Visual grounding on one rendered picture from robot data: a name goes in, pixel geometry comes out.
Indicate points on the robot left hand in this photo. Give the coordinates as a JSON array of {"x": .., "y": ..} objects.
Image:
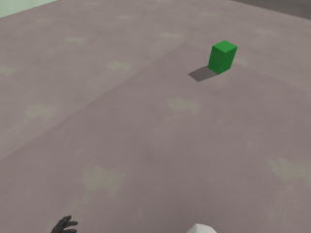
[{"x": 63, "y": 223}]

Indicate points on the carton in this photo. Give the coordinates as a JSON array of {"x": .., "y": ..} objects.
[{"x": 221, "y": 56}]

